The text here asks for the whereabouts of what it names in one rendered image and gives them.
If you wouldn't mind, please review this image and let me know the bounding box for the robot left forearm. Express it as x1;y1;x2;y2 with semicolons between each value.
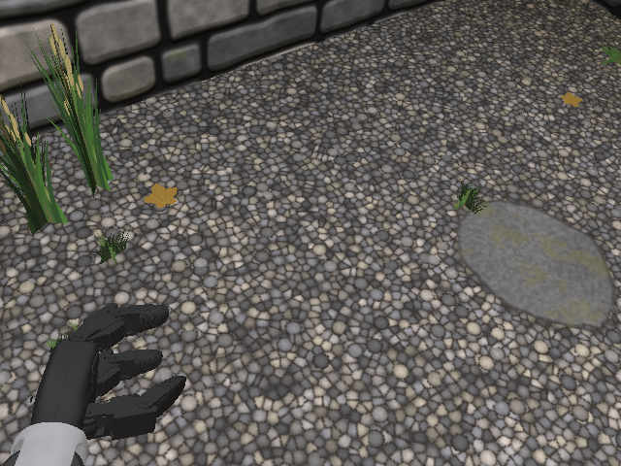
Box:
2;422;87;466

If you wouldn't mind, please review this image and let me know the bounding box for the robot left hand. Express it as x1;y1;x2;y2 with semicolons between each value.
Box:
30;303;186;441

